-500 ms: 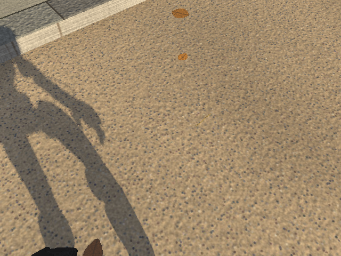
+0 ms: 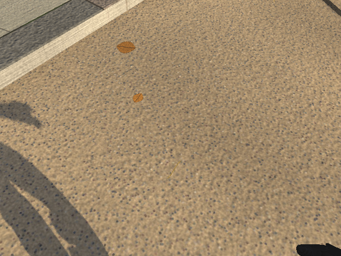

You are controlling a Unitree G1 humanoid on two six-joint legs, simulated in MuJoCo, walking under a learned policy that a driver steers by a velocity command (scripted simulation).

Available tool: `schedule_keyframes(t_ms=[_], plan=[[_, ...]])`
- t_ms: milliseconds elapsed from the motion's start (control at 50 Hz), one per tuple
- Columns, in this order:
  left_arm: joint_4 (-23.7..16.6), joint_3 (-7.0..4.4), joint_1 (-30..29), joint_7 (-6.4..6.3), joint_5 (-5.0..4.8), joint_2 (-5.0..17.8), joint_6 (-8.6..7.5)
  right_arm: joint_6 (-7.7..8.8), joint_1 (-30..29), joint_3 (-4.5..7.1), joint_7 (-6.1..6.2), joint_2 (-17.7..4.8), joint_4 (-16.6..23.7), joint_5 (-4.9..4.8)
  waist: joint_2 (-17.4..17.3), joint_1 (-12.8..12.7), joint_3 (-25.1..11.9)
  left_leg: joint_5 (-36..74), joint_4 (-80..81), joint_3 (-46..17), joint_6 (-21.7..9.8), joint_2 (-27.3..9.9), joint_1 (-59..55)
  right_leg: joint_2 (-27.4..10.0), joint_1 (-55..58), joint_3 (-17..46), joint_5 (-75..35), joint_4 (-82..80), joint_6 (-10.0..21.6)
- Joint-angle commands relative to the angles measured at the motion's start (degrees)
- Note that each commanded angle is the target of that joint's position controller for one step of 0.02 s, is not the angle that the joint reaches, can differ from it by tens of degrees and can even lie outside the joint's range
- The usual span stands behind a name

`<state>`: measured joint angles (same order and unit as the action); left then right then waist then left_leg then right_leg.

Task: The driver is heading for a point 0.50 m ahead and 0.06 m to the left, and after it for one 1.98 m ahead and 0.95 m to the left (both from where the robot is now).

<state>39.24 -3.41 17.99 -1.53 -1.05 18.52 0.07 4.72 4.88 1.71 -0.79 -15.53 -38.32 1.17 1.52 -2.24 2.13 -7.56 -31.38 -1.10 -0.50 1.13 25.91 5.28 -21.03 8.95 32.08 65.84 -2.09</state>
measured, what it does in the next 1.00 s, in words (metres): walks ahead: right foot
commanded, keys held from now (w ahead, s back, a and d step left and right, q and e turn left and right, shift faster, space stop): no key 0.60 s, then w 0.40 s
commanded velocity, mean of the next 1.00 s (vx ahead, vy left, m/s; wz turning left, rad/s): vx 0.15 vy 0.00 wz -0.08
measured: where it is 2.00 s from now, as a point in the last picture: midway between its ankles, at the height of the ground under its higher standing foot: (186, 244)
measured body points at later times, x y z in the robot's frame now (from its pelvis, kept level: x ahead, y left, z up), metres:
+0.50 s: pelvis +0.07 -0.01 +0.01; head +0.08 -0.01 +0.46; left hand +0.23 +0.23 -0.09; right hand +0.17 -0.27 -0.12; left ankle +0.09 +0.12 -0.72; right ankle +0.07 -0.13 -0.72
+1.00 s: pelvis +0.17 +0.01 +0.01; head +0.18 +0.02 +0.46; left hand +0.32 +0.26 -0.10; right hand +0.15 -0.26 -0.12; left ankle +0.09 +0.12 -0.72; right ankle +0.16 -0.13 -0.65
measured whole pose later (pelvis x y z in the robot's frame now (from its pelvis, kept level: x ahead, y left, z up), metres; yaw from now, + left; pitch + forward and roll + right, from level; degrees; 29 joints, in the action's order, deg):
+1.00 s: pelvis +0.17 +0.01 +0.01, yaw -2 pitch +1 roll -1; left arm 40.6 -3.2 15.0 0.0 -1.5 15.7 -4.0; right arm 5.0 22.4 1.9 -1.3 -14.0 -56.5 -0.5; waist 1.2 2.8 -0.6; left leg -20.1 -23.7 -0.1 -1.8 0.7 4.9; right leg -1.5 -30.3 0.0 21.2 63.3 1.3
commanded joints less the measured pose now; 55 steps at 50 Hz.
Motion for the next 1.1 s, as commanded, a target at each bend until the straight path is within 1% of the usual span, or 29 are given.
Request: schedule_keyframes(t_ms=[20, 60, 120, 180, 220, 240, 260, 280, 300, 320, 340, 400, 600, 620, 640, 700, 740, 780, 820, 840, 860, 880, 900, 920, 940, 980, 1000, 1060, 1100], plan=[[-4.7, -1.59, -0.3, -0.71, 0.49, 6.1, 1.12, -0.89, 2.9, 1.12, 0.14, -5.2, 2.1, 0.13, -6.9, 2.3, -8.1, 18.8, 10.1, -18.2, -11.7, -16.8, -19.3, -6.1, -13.7, -0.3, -2.4, 4.3, -1.9], [-4.1, -0.51, 1.2, -0.59, 0.69, 2.3, 1.6, -1.02, 0.9, 1.06, -0.03, -5.1, 0.7, 0.54, -9.4, 0.3, -6.7, 24.1, 12.0, -10.6, -10.9, -12.5, -12.0, -6.4, -5.0, -3.6, -3.9, -7.0, -2.2], [-3.5, 0.37, 0.7, -0.44, 1.27, 0.6, 1.29, -1.42, 0.6, 1.67, 0.19, -7.0, -0.9, -0.08, -10.4, 0.7, -10.2, 31.8, 11.3, -7.8, -12.6, -13.0, -12.3, -6.4, 2.9, -5.8, -9.6, -20.0, -2.3], [-3.1, 0.09, -0.5, -0.03, 1.08, 1.7, 1.93, -2.39, 0.8, 1.71, 0.29, -7.8, -1.9, -1.1, -9.4, 0.9, -10.8, 19.0, 11.1, -8.2, -12.3, -13.6, -11.8, -6.1, 8.9, -6.8, -17.5, -29.9, -1.1], [-3.3, 0.08, -1.9, 0.24, 1.82, 1.5, 2.24, -2.78, 0.8, 0.93, 0.13, -6.2, -2.6, -1.49, -8.3, 0.2, -8.1, 1.8, 11.2, -7.6, -8.9, -11.1, -7.4, -5.6, 14.6, -7.1, -23.9, -39.3, 1.1], [-4.4, 0.03, -3.5, 0.1, 2.64, 2.8, 2.25, -2.61, 2.5, 0.21, -0.07, -4.5, -3.4, -0.99, -6.1, 0.6, -6.9, -6.4, 10.7, -7.2, -5.3, -9.4, -4.4, -8.8, 17.2, -3.2, -27.4, -41.6, 2.8], [-5.7, -0.44, -5.0, -0.29, 2.87, 6.2, 2.3, -2.38, 4.5, -0.13, -0.39, -3.7, -3.5, 0.2, 0.6, 3.1, -6.0, -14.1, 7.3, -3.7, -2.0, -5.3, -2.4, -14.3, 17.2, 2.2, -30.9, -42.2, 5.4], [-4.4, -0.34, -7.0, -0.01, 2.72, 5.4, 2.16, -2.54, 6.5, -0.3, -0.24, -2.3, -4.1, 0.09, 8.1, 5.5, -5.6, -12.3, 6.8, 0.8, 0.2, -2.2, -9.1, -14.0, 7.8, 2.3, -17.0, -43.5, 7.4], [-5.3, 0.31, -8.6, 0.45, 2.77, 2.3, 1.69, -2.85, 4.4, 0.04, 0.1, -4.3, -4.7, 0.31, 6.2, 3.8, -2.8, -9.0, 5.8, 0.8, 1.4, -2.2, -11.4, -11.5, 3.9, 1.1, -10.6, -44.6, 6.6], [-4.8, 0.66, -8.5, 0.6, 3.09, 1.2, 1.27, -3.05, 3.5, 0.29, 0.3, -4.7, -4.9, 0.21, 5.3, 3.4, -1.5, -7.4, 5.8, 0.7, 1.2, -2.3, -11.4, -10.4, 3.0, 0.1, -10.4, -44.3, 5.2], [-4.7, 0.58, -8.1, 0.65, 2.9, 1.8, 0.81, -3.28, 3.7, 0.36, 0.57, -4.8, -5.4, 0.05, 4.4, 3.3, -0.8, -6.3, 5.8, 0.2, 0.7, -2.6, -11.2, -9.5, 3.2, -0.8, -13.6, -43.3, 4.2], [-4.0, 0.49, -5.9, 0.35, 2.19, 1.9, -0.02, -3.11, 4.5, 0.34, 0.65, -4.7, -6.5, -0.16, 1.9, 2.7, -2.3, -2.7, 5.7, -0.3, -0.1, -3.1, -11.1, -9.0, 6.5, -1.7, -22.2, -40.2, 3.6], [-3.0, 0.39, -5.5, 0.1, 1.88, 0.9, 0.0, -3.8, 4.0, 0.48, 1.23, -4.6, -10.4, -0.77, -1.1, 2.9, -3.9, 2.7, 4.2, -0.5, 0.0, -3.6, -14.3, -7.9, 8.1, -3.0, -29.7, -38.3, 3.6], [-2.2, 0.44, -4.2, 0.06, 1.87, 0.4, 0.08, -3.96, 4.8, 0.33, 1.3, -4.1, -11.2, -0.73, -1.0, 2.9, -5.1, -2.0, 4.3, 0.2, 0.0, -3.0, -14.8, -7.4, 8.7, -3.5, -24.7, -38.9, 3.7], [-1.6, 0.2, -3.6, 0.0, 1.67, 0.9, 0.27, -4.16, 5.2, 0.46, 1.36, -4.3, -11.9, -0.95, -0.5, 2.9, -4.1, -9.5, 3.6, 1.3, -0.4, -1.8, -13.8, -6.8, 7.8, -3.7, -16.7, -39.3, 4.2], [-1.4, -0.37, -2.0, -0.13, 1.1, 2.3, -0.12, -3.47, 4.3, 0.81, 1.41, -4.7, -11.8, -1.73, 1.6, 2.3, 3.1, -26.1, 1.0, 1.6, -2.3, -0.9, -6.0, -8.6, 2.6, 0.7, 6.8, -42.9, 7.7], [-0.8, -0.65, 0.4, 0.01, 0.44, 3.2, -1.47, -1.55, 3.8, 0.74, 0.97, -3.8, -11.5, -2.17, 4.5, 1.9, 4.9, -24.4, -3.0, 1.8, -3.1, -0.8, -2.3, -12.7, 3.7, 7.3, 10.5, -46.1, 10.4], [-0.2, -1.01, 1.1, 0.21, 0.06, 4.3, -2.49, 0.51, 4.4, 0.71, 0.12, -3.0, -11.6, -2.54, 7.8, 2.7, 4.3, -18.4, -6.1, 2.1, -4.3, -0.5, -2.2, -16.9, 5.7, 14.4, 7.7, -48.6, 12.8], [-1.5, -0.68, -3.2, 0.42, -0.08, 3.3, -2.91, 1.69, 9.1, 1.16, -0.67, -4.1, -13.6, -2.87, 6.2, 5.8, 3.4, -15.5, 0.0, 0.0, -6.3, -1.6, -9.2, -15.0, 3.3, 10.5, -3.5, -44.5, 11.0], [-3.2, -0.16, -6.4, 0.56, -0.06, 1.4, -3.32, 1.94, 13.4, 1.88, -0.84, -6.5, -15.6, -2.87, 0.6, 7.3, 2.7, -15.5, 4.8, -5.5, -7.7, -4.2, -15.5, -10.0, -1.3, 2.6, -10.6, -36.6, 7.9], [-5.0, 0.28, -8.3, 0.54, 0.05, -0.8, -4.28, 1.81, 19.4, 3.36, -0.86, -11.1, -17.8, -3.1, -11.3, 8.2, 1.0, -12.3, 10.9, -18.8, -11.2, -10.8, -26.0, -2.9, -10.4, -7.7, -15.4, -21.5, 3.6], [-5.7, -0.15, -9.0, 0.2, -0.26, 1.0, -5.24, 1.73, 24.3, 3.95, -1.13, -13.1, -18.0, -2.22, -17.0, 10.8, 0.3, -4.1, 17.0, -34.9, -17.2, -20.6, -35.3, -1.6, -23.5, -7.2, -2.0, -7.9, 1.7], [-5.3, -0.76, -8.7, 0.26, -1.25, 2.6, -5.71, 1.78, 23.6, 3.2, -1.03, -10.7, -17.7, -1.52, -10.4, 9.2, 1.3, -0.7, 16.0, -35.8, -18.2, -23.1, -37.7, -4.2, -30.1, -4.0, 1.5, 0.4, 2.5], [-4.9, -0.56, -8.4, 0.68, -1.51, 1.8, -5.82, 1.74, 21.9, 2.68, -0.83, -8.8, -16.8, -1.52, -7.0, 8.0, 1.8, 1.1, 15.3, -31.5, -17.0, -22.0, -38.5, -6.5, -33.3, -3.7, -2.1, 3.5, 3.6], [-4.9, -0.36, -9.3, 1.12, -1.13, 1.0, -5.82, 1.46, 20.5, 2.19, -0.66, -7.6, -16.3, -1.7, -5.3, 7.4, 2.2, 3.0, 16.1, -26.6, -15.4, -20.7, -37.9, -8.5, -35.0, -4.6, -6.3, 3.2, 4.1], [-5.1, -0.39, -10.5, 2.02, -0.27, 0.0, -5.73, 0.31, 18.8, 1.06, -0.2, -4.8, -16.1, -1.66, -6.3, 6.2, 2.6, 6.7, 19.0, -17.8, -12.0, -16.6, -33.4, -11.0, -30.9, -6.5, -13.5, -2.5, 3.8], [-5.3, -0.06, -11.1, 2.59, -0.12, -1.1, -5.62, -0.24, 18.7, 0.85, 0.15, -4.4, -16.0, -1.62, -7.3, 6.1, 2.8, 8.2, 20.5, -14.2, -11.2, -14.8, -30.9, -10.7, -28.1, -8.3, -16.3, -6.4, 3.1], [-7.2, 1.32, -16.9, 3.51, 0.08, -4.1, -5.6, -0.83, 17.9, 1.0, 1.48, -6.6, -15.3, -1.67, -6.5, 6.9, 3.6, 8.7, 23.2, -6.7, -9.7, -10.6, -21.0, -8.3, -16.0, -11.6, -25.9, -22.2, 1.6], [-8.1, 0.99, -18.8, 3.62, -0.26, -2.7, -5.67, -0.59, 19.6, 1.65, 1.86, -9.2, -15.6, -2.24, -7.7, 6.8, 3.7, 7.0, 24.4, -7.5, -9.9, -11.7, -18.6, -6.6, -9.5, -11.2, -29.7, -29.0, 1.0]])
Velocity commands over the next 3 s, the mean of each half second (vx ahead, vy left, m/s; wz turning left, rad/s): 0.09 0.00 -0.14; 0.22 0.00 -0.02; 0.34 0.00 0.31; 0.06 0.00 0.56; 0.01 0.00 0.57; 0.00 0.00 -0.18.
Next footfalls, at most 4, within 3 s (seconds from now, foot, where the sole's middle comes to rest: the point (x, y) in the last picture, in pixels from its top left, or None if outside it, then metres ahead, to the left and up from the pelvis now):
0.24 right None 0.11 -0.13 -0.76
1.24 right None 0.46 -0.15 -0.76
1.70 left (150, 243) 0.50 0.11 -0.76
2.14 right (206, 226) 0.57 -0.10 -0.76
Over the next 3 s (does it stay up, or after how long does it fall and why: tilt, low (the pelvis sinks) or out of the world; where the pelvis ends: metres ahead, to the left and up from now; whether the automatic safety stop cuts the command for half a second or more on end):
stays up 0.44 -0.02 0.01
